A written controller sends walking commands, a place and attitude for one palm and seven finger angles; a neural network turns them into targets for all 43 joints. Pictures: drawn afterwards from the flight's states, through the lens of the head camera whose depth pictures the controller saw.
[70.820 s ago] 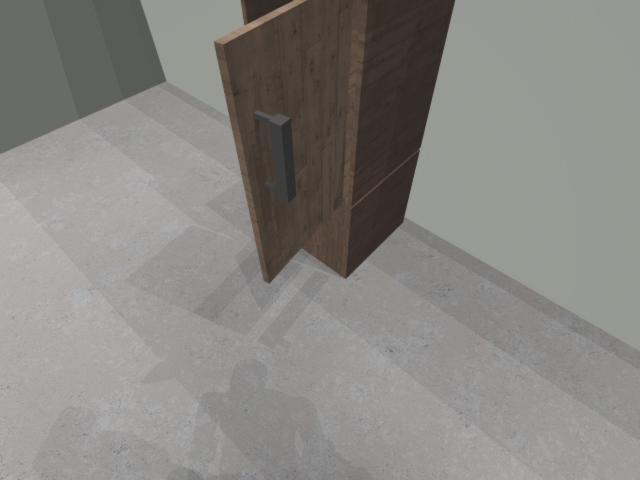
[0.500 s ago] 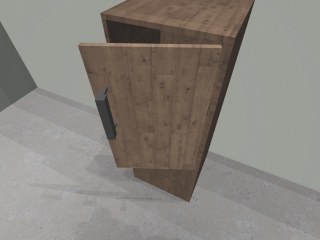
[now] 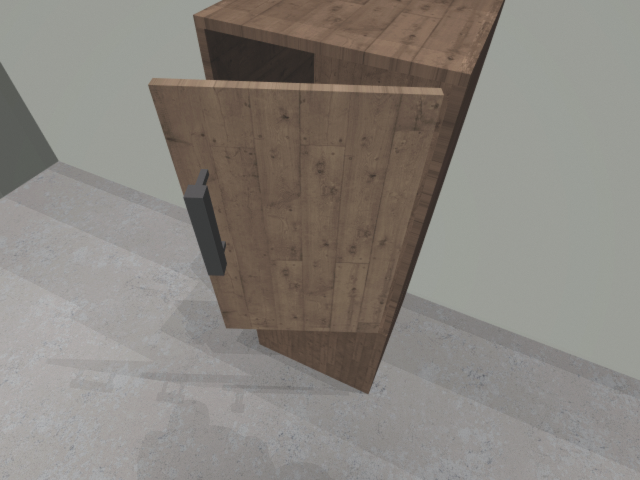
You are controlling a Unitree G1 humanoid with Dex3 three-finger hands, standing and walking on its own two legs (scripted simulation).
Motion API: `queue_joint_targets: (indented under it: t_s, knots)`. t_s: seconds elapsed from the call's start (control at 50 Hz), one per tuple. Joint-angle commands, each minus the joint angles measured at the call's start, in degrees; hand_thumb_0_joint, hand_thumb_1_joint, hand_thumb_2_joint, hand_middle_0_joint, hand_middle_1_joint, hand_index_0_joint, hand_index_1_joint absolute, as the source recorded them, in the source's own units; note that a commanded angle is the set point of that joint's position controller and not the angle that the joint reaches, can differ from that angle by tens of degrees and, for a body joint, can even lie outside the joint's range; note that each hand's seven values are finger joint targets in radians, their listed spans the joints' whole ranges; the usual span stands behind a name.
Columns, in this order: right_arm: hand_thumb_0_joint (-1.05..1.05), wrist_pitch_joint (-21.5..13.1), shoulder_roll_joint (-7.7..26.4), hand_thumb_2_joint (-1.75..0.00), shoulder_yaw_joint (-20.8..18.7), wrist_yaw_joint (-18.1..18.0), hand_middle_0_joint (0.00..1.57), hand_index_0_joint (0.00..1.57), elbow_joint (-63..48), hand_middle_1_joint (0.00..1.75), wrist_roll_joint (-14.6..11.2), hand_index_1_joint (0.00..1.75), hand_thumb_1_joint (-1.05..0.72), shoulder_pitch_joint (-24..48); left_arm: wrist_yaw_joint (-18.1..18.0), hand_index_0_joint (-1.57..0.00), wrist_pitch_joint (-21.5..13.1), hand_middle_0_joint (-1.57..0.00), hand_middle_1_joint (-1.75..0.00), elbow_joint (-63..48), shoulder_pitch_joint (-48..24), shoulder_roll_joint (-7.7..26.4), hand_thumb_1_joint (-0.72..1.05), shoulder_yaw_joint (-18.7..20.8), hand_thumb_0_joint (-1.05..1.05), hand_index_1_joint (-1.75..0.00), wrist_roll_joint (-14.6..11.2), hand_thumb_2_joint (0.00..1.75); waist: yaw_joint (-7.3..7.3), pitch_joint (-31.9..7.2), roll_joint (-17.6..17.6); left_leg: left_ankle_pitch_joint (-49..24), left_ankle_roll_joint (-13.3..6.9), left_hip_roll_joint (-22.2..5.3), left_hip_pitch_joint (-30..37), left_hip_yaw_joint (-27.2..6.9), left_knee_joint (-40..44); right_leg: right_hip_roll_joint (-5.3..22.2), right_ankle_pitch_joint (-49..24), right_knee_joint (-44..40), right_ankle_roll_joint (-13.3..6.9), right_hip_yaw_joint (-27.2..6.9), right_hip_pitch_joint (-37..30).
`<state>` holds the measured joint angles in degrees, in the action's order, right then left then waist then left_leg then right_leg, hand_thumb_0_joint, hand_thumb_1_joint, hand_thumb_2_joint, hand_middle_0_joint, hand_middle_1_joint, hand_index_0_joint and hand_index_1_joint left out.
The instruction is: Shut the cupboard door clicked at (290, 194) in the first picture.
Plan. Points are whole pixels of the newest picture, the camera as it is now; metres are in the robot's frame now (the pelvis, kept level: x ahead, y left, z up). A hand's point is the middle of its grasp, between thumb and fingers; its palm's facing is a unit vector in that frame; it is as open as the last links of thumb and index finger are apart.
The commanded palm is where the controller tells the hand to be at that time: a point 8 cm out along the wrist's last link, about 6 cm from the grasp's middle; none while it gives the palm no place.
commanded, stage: look again from close up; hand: left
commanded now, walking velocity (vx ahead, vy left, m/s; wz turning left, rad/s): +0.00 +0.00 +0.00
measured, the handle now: (210, 224) +0.46 +0.20 +0.04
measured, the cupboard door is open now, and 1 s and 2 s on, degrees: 24 24 24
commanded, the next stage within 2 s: raise the hand and make a fist in 0.22 s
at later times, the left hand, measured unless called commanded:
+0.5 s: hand (173, 426) +0.19 +0.19 -0.03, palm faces +0.26 -0.96 -0.14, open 7.2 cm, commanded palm +0.10 +0.23 -0.06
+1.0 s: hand (206, 419) +0.19 +0.15 -0.01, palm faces -0.03 -1.00 -0.08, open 4.9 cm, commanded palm +0.14 +0.22 -0.02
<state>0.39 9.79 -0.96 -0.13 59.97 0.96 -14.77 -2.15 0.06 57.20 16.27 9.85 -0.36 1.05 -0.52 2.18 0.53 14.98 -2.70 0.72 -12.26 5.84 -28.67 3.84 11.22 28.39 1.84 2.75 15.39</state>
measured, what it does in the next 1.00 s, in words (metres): lowers itself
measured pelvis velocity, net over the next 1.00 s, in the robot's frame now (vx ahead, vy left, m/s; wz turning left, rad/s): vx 0.00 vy -0.04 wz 0.09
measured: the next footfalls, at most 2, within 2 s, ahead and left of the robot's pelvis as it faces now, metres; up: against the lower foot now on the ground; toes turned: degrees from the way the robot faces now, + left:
none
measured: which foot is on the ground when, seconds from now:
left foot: down 0.00-1.00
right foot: down 0.00-1.00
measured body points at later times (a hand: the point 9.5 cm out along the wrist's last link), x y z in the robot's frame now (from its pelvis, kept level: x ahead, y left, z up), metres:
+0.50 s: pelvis +0.00 +0.00 -0.01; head -0.01 -0.01 +0.44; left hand +0.17 +0.24 -0.02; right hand +0.09 -0.25 -0.12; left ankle +0.01 +0.09 -0.74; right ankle +0.04 -0.14 -0.74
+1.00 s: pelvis +0.00 -0.04 -0.10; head +0.07 -0.04 +0.35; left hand +0.19 +0.20 +0.00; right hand +0.25 -0.22 -0.17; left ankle +0.01 +0.09 -0.74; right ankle +0.04 -0.14 -0.74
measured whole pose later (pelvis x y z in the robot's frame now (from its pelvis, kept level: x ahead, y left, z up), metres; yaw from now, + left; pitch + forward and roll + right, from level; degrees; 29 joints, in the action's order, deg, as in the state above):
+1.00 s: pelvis +0.00 -0.04 -0.10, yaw +5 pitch +14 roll -2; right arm -13.8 10.9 1.1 -2.1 30.0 -1.5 -7.6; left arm 22.3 -24.6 -9.0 23.7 13.2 8.2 -17.4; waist 3.2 -6.6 -2.8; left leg 33.5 0.8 -1.8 -51.9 -2.6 -71.3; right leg 1.7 30.6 68.3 -2.3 7.6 51.6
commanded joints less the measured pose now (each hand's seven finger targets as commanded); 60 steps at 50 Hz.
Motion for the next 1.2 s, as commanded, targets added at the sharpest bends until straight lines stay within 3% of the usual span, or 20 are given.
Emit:
queue_joint_targets:
  t_s: [0.0,0.28,0.3,0.32,0.34,0.36,0.38,0.4,0.44,0.48,0.52,0.6,0.66,0.74,0.8,0.86,0.94,1.0,1.06,1.18]
  knots:
    - [0.00,-1.1,5.7,-0.90,-1.1,-0.5,0.20,0.20,-1.8,0.30,-0.2,0.30,-0.90,-0.8,-0.4,-0.20,-0.7,-0.20,-0.30,-1.4,2.8,5.9,0.90,1.3,0.00,-0.30,0.0,0.90,0.52,1.3,-0.8,2.2,1.0,-6.5,-4.2,-7.9,10.0,3.0,0.4,-5.6,-2.2,-3.9,-1.9]
    - [0.00,-1.3,4.5,-0.90,-1.0,-0.7,0.20,0.20,1.8,0.30,-0.5,0.30,-0.90,-2.7,-0.6,-0.20,-1.0,-0.20,-0.30,1.9,3.9,4.2,0.90,1.2,0.00,-0.30,0.0,0.90,0.43,0.7,-0.7,-0.7,1.0,-6.9,-1.5,-7.6,11.3,3.1,-2.7,-6.0,-1.9,-3.5,-2.9]
    - [0.00,-2.3,6.7,-0.90,-0.4,-0.7,0.20,0.20,-2.3,0.30,-0.9,0.30,-0.90,0.2,-2.5,-0.20,-1.1,-0.20,-0.30,4.3,6.6,6.1,0.90,0.7,0.00,-0.30,0.4,0.90,1.91,-0.8,3.4,-8.7,1.9,-8.9,-3.0,-5.6,1.4,4.2,-10.4,-2.9,-2.4,-4.0,-4.2]
    - [0.00,-12.2,20.0,-0.90,-2.7,-6.4,0.20,0.20,-21.0,0.30,-0.3,0.30,-0.90,-2.0,-2.2,-0.20,-15.7,-0.20,-0.30,-91.1,-49.1,40.2,0.90,24.5,0.00,-0.30,-5.4,0.90,-8.98,-21.6,-0.6,-12.4,1.4,-5.3,7.9,-7.8,3.8,-2.4,-9.1,4.4,-3.1,-1.3,-7.1]
    - [0.00,-16.0,9.5,-0.90,0.8,-6.0,0.20,0.20,-21.2,0.30,-4.0,0.30,-0.90,3.7,-1.6,-0.22,-10.6,-0.22,-0.32,-71.8,-6.8,9.9,0.90,2.1,0.00,-0.32,-7.3,0.90,0.47,-27.3,-17.0,-12.5,3.6,-3.3,11.5,-6.2,5.8,-4.6,1.0,3.9,-4.0,2.9,-1.0]
    - [0.00,-18.6,12.2,-0.90,1.0,-6.4,0.20,0.20,-18.3,0.30,-4.2,0.30,-0.90,4.0,-4.5,-0.24,-7.9,-0.24,-0.34,-70.3,-7.0,9.7,0.90,4.3,0.00,-0.34,-10.0,0.90,0.19,-21.7,-15.1,-7.3,6.3,-4.0,7.7,-7.5,7.6,-5.7,4.4,5.9,-4.0,3.9,-1.1]
    - [0.00,-19.8,8.2,-0.90,1.1,-5.0,0.20,0.20,-15.2,0.30,-3.9,0.30,-0.90,3.9,-4.5,-0.25,-1.9,-0.25,-0.36,-50.9,9.8,-6.1,0.90,-4.2,0.00,-0.36,-9.6,0.90,-0.35,-8.7,-9.6,3.0,5.4,-3.8,-2.4,-9.5,9.8,-3.7,6.1,5.5,-3.0,4.2,3.7]
    - [0.00,-20.8,11.4,-0.90,0.1,-4.1,0.20,0.20,-19.2,0.30,-4.4,0.30,-0.90,2.7,-5.0,-0.27,-4.0,-0.27,-0.38,-61.3,-1.7,-0.8,0.90,-2.1,0.00,-0.38,-10.7,0.90,-2.28,-0.3,-7.9,11.7,4.3,-2.8,-7.7,-11.0,8.4,-3.0,6.0,2.9,-2.8,3.2,5.2]
    - [0.00,-22.7,11.5,-0.90,-1.1,-3.5,0.20,0.20,-22.4,0.30,-2.9,0.30,-0.90,3.4,-3.6,-0.31,-9.7,-0.31,-0.42,-55.2,1.6,1.4,0.90,2.0,0.00,-0.42,-9.4,0.90,-3.11,6.2,1.1,14.1,3.4,-0.6,-14.0,-10.8,2.9,-2.7,12.3,1.3,-2.7,2.8,11.1]
    - [0.00,-22.6,10.7,-0.90,-2.4,-1.8,0.20,0.20,-26.0,0.30,-2.4,0.30,-0.90,3.3,1.1,-0.35,-16.6,-0.35,-0.46,-46.0,15.6,0.0,0.90,5.2,0.00,-0.46,-10.9,0.90,0.66,5.5,13.0,11.7,4.0,0.4,-19.9,-8.9,-3.2,-3.2,18.5,5.1,-3.0,4.3,15.0]
    - [0.00,-22.3,10.4,-0.90,-3.8,-0.3,0.20,0.20,-29.0,0.30,-1.6,0.30,-0.90,4.4,8.4,-0.38,-25.8,-0.38,-0.50,-43.4,23.1,-0.2,0.90,8.3,0.00,-0.50,-14.2,0.90,3.54,1.0,18.5,9.0,4.5,1.2,-25.2,-6.3,-10.8,-3.3,21.3,10.0,-3.5,3.3,17.8]
    - [0.00,-20.3,11.6,-0.90,-5.3,1.8,0.20,0.20,-36.2,0.30,-1.7,0.30,-0.90,7.7,21.2,-0.46,-37.4,-0.46,-0.58,-46.9,23.2,7.9,0.90,15.2,0.00,-0.58,-16.5,0.90,5.71,-7.2,4.5,7.5,4.2,2.5,-32.2,-4.2,-20.5,-1.9,15.5,19.6,-5.0,-1.4,18.7]
    - [0.00,-19.6,11.2,-0.90,-4.8,1.1,0.20,0.20,-40.4,0.30,-1.8,0.30,-0.90,8.5,21.2,-0.51,-36.1,-0.51,-0.64,-60.8,16.3,9.9,0.90,15.5,0.00,-0.64,-17.5,0.90,5.81,-14.3,-7.4,8.6,3.1,2.1,-31.9,-4.6,-22.8,-2.9,15.2,25.0,-4.8,-1.7,22.1]
    - [0.00,-20.2,10.4,-0.90,-3.9,-0.7,0.20,0.20,-40.9,0.30,-1.3,0.30,-0.90,5.3,18.0,-0.58,-39.1,-0.58,-0.72,-83.6,5.5,11.2,0.90,14.4,0.00,-0.72,-19.1,0.90,1.88,-25.5,-13.0,2.7,1.7,0.7,-27.7,-7.0,-29.4,-3.8,9.0,27.9,-4.5,-3.3,24.9]
    - [0.00,-20.5,10.9,-0.90,-3.5,-2.0,0.20,0.20,-37.5,0.30,-1.3,0.30,-0.90,3.8,18.7,-0.64,-40.8,-0.64,-0.78,-86.4,3.6,7.9,0.90,8.7,0.00,-0.78,-18.7,0.90,-2.12,-24.7,-8.4,-1.0,0.9,-0.4,-28.0,-8.2,-33.8,-4.5,4.2,29.5,-4.0,-3.0,28.9]
    - [0.00,-20.1,11.7,-0.90,-2.7,-3.0,0.20,0.20,-36.6,0.30,-1.9,0.30,-0.90,3.8,22.2,-0.69,-37.0,-0.69,-0.84,-80.0,3.6,8.4,0.90,7.8,0.00,-0.84,-18.4,0.90,-3.69,-20.1,-4.6,1.6,0.4,-0.8,-32.9,-8.4,-35.6,-4.9,6.9,28.3,-3.7,-3.4,29.8]
    - [0.00,-16.5,11.3,-0.90,-3.6,-3.7,0.20,0.20,-39.9,0.30,-4.0,0.30,-0.90,4.9,26.0,-0.77,-20.8,-0.77,-0.92,-69.8,16.1,10.3,0.90,12.4,0.00,-0.92,-18.9,0.90,0.30,-21.1,5.1,2.9,1.0,-0.1,-35.9,-7.2,-31.5,-2.9,10.5,21.5,-2.1,-5.7,19.8]
    - [0.00,-13.8,9.4,-0.90,-3.2,-4.0,0.20,0.20,-42.7,0.30,-4.2,0.30,-0.90,7.2,24.6,-0.82,-13.1,-0.82,-0.98,-73.1,18.7,14.2,0.90,20.6,0.00,-0.98,-21.3,0.90,4.13,-26.3,6.2,-0.8,1.8,0.9,-34.7,-6.5,-29.8,-0.7,1.6,20.9,-0.7,-7.5,10.0]
    - [0.00,-13.3,7.6,-0.90,-2.3,-4.2,0.20,0.20,-42.1,0.30,-3.3,0.30,-0.90,7.5,19.2,-0.88,-15.8,-0.88,-1.04,-77.8,16.8,13.8,0.90,24.3,0.00,-1.04,-22.6,0.90,5.15,-25.1,5.2,-3.5,2.3,0.4,-33.4,-7.2,-28.4,-1.1,-7.4,22.6,-0.8,-6.3,7.6]
    - [0.00,-16.1,9.1,-0.90,-2.2,-3.4,0.20,0.20,-38.7,0.30,-2.4,0.30,-0.90,3.1,18.3,-0.99,-28.6,-0.99,-1.16,-77.4,11.4,8.2,0.90,14.0,0.00,-1.16,-20.4,0.90,0.11,-18.8,-0.6,-2.3,2.2,-0.3,-30.1,-7.7,-27.2,-3.1,-0.3,24.2,-2.2,-2.1,19.5]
